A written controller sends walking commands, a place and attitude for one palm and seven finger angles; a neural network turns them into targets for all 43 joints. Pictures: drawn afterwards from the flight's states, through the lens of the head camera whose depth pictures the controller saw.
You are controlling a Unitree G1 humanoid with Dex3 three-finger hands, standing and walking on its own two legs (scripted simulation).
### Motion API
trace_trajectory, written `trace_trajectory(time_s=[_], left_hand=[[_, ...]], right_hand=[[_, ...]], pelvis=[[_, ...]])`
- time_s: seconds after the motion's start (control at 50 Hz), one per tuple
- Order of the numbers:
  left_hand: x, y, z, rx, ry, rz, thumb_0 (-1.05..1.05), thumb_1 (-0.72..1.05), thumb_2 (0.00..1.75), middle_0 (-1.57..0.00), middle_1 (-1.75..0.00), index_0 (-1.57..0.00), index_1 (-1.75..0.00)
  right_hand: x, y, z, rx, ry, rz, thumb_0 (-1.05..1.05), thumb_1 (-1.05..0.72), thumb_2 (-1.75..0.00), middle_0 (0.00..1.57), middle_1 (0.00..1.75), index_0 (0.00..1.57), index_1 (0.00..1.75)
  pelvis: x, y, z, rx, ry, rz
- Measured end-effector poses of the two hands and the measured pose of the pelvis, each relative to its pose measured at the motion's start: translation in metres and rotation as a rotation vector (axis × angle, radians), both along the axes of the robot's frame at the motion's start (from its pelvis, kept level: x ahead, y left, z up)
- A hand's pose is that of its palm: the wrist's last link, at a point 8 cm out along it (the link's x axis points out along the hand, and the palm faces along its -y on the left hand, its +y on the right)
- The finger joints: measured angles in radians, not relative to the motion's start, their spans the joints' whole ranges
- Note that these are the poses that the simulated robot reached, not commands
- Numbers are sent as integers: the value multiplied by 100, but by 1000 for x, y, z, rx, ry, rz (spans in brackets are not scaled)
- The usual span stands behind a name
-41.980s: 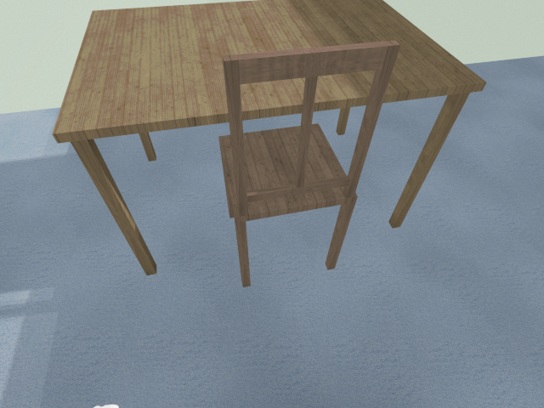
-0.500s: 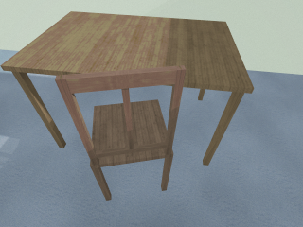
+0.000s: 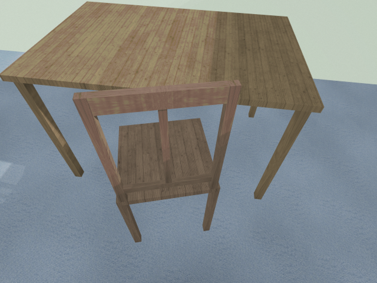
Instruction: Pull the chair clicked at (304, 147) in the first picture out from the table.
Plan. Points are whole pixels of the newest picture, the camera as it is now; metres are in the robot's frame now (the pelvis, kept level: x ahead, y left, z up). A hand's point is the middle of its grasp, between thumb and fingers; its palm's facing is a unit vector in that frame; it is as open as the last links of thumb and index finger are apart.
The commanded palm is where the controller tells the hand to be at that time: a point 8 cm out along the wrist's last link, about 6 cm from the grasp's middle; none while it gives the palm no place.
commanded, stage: come to a stop and stand still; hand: left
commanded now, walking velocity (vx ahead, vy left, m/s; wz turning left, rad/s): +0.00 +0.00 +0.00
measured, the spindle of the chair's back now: (165, 151) +0.48 +0.10 -0.06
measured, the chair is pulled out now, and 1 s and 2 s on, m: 0.15 0.15 0.15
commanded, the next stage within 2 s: look again from close up in 0.14 s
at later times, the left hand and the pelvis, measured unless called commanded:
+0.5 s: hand out of the picture +0.01 +0.17 -0.18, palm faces +0.02 -0.99 -0.16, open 7.4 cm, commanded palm none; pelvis +0.02 +0.01 +0.00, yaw +0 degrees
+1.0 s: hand out of the picture -0.01 +0.17 -0.18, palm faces +0.02 -0.99 -0.16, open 7.4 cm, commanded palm none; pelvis +0.01 +0.01 +0.00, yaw +0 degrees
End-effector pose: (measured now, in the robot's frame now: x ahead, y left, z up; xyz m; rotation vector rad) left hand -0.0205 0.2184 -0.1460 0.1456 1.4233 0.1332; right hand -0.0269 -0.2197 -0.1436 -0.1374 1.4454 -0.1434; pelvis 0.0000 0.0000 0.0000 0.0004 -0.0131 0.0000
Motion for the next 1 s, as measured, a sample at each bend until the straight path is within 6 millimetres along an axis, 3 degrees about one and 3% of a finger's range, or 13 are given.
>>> trace_trajectory(time_s=[0.2,0.48,1.0], left_hand=[[23,-3,-3,-10,-37,-5,2,92,90,-20,-30,-20,-29],[23,-1,-4,-16,-20,7,1,91,90,-20,-30,-20,-29],[11,-3,-3,-23,6,18,1,91,90,-20,-30,-20,-29]], right_hand=[[23,11,-2,8,-39,0,2,-92,-90,20,30,20,30],[39,8,0,-13,-58,5,1,-92,-90,20,30,20,30],[28,16,-1,4,-35,-5,1,-92,-90,20,30,20,30]], pelvis=[[8,3,0,0,-9,-2],[16,7,0,1,-8,-3],[14,8,1,3,-10,-2]])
